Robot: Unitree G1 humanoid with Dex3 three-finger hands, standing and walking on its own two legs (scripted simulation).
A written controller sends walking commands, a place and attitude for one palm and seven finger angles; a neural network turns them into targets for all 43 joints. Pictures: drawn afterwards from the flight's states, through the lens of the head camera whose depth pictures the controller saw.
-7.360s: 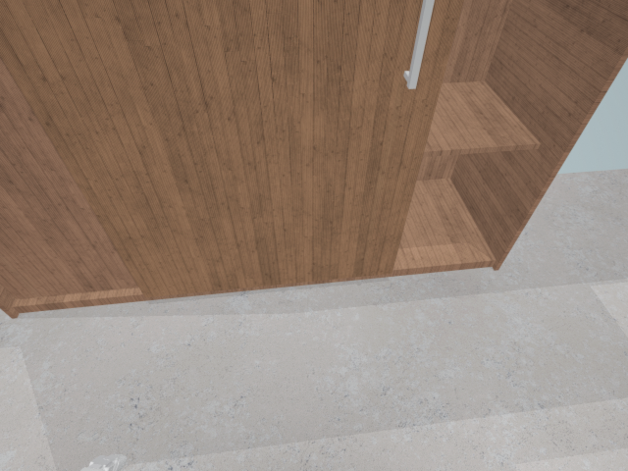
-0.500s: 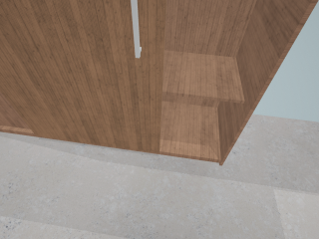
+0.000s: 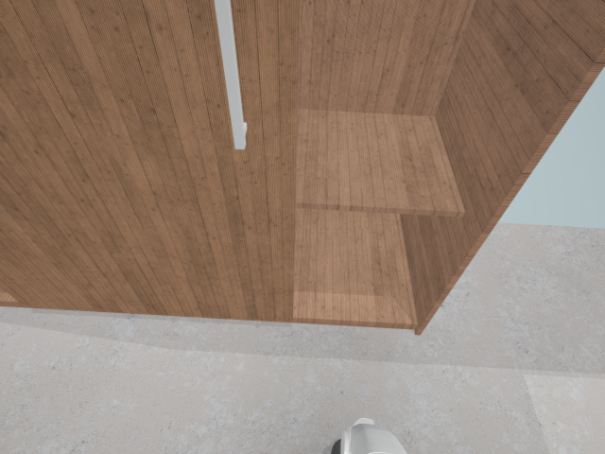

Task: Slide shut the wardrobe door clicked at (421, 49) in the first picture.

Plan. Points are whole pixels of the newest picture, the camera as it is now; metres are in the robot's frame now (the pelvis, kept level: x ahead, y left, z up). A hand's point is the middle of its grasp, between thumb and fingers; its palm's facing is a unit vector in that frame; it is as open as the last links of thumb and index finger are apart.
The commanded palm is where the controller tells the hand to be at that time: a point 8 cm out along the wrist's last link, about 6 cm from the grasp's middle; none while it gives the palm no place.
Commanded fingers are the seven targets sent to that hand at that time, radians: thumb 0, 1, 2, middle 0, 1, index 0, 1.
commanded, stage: take the last steps up to it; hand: left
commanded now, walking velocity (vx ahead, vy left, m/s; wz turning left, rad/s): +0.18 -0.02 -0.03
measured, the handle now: (233, 69) +0.60 +0.12 +0.20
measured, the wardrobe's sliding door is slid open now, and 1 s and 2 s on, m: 0.44 0.44 0.44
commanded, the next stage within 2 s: come to a stop and stand still in 0.06 s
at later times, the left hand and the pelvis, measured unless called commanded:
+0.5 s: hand (177, 433) +0.18 +0.20 -0.18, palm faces +0.05 -0.98 -0.20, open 7.3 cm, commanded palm none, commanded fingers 0.00 0.90 0.90 -0.20 -0.30 -0.20 -0.30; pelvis +0.14 +0.01 -0.01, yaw -1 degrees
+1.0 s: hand out of the picture +0.11 +0.15 -0.15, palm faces -0.01 -0.97 -0.25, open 7.4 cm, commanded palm none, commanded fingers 0.00 0.90 0.90 -0.20 -0.30 -0.20 -0.30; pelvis +0.09 -0.04 +0.01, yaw -3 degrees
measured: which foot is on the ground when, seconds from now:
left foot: down 0.00-0.10, up 0.12-0.44, down 0.46-0.90, up 0.92-1.00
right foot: up 0.00-0.06, down 0.08-0.48, up 0.50-0.86, down 0.88-1.00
